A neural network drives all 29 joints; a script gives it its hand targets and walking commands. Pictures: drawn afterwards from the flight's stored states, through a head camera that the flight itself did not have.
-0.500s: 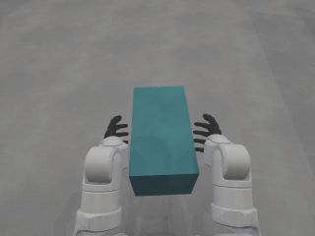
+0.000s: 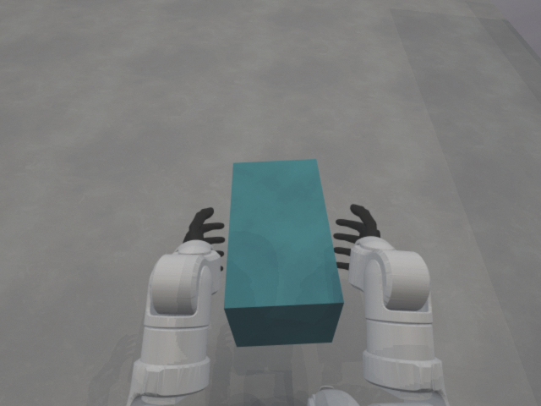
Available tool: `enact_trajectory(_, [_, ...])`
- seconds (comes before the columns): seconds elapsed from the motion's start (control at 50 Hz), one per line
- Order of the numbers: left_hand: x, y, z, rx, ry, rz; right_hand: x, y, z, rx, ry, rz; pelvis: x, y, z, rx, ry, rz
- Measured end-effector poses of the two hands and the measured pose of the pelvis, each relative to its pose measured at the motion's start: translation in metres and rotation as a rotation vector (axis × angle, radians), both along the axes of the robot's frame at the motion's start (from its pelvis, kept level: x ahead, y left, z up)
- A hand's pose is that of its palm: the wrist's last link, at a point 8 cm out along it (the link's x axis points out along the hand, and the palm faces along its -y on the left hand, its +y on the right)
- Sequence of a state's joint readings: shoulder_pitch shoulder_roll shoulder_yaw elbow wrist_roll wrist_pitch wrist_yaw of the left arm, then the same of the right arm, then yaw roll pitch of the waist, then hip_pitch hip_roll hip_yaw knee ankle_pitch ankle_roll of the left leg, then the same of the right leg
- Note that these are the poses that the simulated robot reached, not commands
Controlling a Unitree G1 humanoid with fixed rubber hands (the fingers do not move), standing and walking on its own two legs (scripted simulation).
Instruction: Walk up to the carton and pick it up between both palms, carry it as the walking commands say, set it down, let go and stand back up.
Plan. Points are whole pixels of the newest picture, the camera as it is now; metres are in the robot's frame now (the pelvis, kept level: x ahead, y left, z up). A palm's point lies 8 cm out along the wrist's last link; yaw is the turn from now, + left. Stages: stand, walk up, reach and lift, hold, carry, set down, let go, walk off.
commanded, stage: carry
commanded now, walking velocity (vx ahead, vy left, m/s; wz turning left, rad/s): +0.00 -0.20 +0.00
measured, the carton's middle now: (279, 246) +0.38 +0.01 -0.03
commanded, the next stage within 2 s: none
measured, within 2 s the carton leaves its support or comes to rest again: neither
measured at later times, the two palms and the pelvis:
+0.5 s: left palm (292, 320) +0.22 +0.00 +0.07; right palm (490, 339) +0.21 -0.23 +0.08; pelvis -0.09 -0.10 -0.01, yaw +1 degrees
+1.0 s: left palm (283, 378) +0.16 +0.01 +0.08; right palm (495, 393) +0.16 -0.22 +0.07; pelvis -0.14 -0.10 -0.01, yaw +2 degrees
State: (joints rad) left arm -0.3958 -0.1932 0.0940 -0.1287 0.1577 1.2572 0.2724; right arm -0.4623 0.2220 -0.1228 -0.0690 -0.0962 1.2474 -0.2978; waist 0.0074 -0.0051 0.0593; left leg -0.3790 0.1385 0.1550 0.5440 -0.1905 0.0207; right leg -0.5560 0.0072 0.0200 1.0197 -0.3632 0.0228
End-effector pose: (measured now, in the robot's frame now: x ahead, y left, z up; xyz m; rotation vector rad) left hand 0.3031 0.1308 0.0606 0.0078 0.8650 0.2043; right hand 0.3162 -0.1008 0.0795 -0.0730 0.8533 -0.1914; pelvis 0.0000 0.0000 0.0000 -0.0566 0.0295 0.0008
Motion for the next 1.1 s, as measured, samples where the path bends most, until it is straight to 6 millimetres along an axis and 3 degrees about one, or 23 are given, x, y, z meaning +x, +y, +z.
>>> enact_trajectory(0.1, [-0.026,-0.013,0.02,0.037,-0.084,0.139,-0.004,-0.009,0.012,0.023,-0.087,0.112,-0.018,-0.037,-0.004,0.011,0.001,0.001])
enact_trajectory(0.18, [-0.042,-0.044,0.024,0.082,-0.109,0.161,-0.016,-0.038,0.007,0.029,-0.123,0.135,-0.03,-0.068,-0.017,0.03,-0.004,0.008])
enact_trajectory(0.3, [-0.058,-0.101,0.011,0.106,0.041,-0.026,-0.066,-0.101,-0.019,0.056,0.025,0.021,-0.046,-0.083,-0.008,0.055,-0.02,0.021])
enact_trajectory(0.42, [-0.06,-0.133,0.011,0.019,-0.043,-0.104,-0.098,-0.131,-0.005,-0.009,-0.044,-0.116,-0.076,-0.091,-0.012,0.059,-0.023,0.024])
enact_trajectory(0.52, [-0.087,-0.129,0.009,0.02,-0.046,-0.077,-0.105,-0.127,0.006,-0.015,-0.045,-0.078,-0.093,-0.105,-0.009,0.057,-0.025,0.012])
enact_trajectory(0.68, [-0.13,-0.114,0.027,0.09,-0.047,0.076,-0.118,-0.113,0.005,0.044,-0.044,0.111,-0.109,-0.125,-0.007,0.074,-0.041,0.029])
enact_trajectory(0.78, [-0.136,-0.12,0.03,0.106,-0.053,0.077,-0.13,-0.118,0.003,0.038,-0.051,0.085,-0.121,-0.123,-0.01,0.069,-0.047,0.033])
enact_trajectory(0.92, [-0.14,-0.127,0.02,0.072,-0.029,-0.027,-0.153,-0.127,-0.004,0.035,-0.022,0.003,-0.134,-0.11,-0.009,0.057,-0.042,0.029])
enact_trajectory(1.1, [-0.158,-0.105,0.011,0.062,-0.046,0.005,-0.157,-0.107,-0.007,0.033,-0.034,0.054,-0.144,-0.105,-0.014,0.067,-0.05,0.045])
